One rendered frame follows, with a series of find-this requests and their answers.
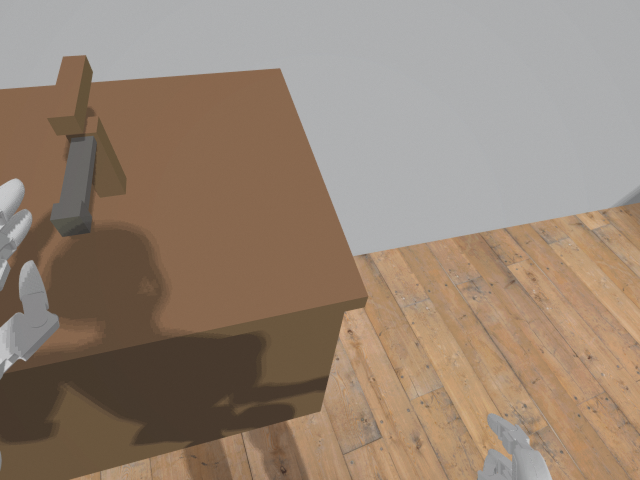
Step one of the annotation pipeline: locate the right robot hand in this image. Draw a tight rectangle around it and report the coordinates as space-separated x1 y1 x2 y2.
478 413 552 480

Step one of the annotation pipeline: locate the tap lever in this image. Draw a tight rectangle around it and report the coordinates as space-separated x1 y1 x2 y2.
50 136 97 237

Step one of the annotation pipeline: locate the counter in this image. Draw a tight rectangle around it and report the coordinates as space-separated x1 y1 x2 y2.
0 55 368 480

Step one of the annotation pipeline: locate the left robot hand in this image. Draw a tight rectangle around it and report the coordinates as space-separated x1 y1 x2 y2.
0 178 60 379

